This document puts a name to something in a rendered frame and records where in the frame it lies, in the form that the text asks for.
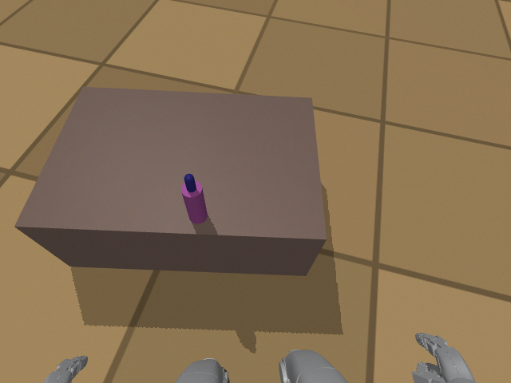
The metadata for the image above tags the left robot hand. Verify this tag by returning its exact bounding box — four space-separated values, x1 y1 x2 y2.
43 356 88 383

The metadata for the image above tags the bottle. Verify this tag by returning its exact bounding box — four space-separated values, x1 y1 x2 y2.
181 174 208 224

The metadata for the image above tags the right robot hand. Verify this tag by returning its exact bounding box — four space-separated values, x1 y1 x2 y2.
411 333 475 383

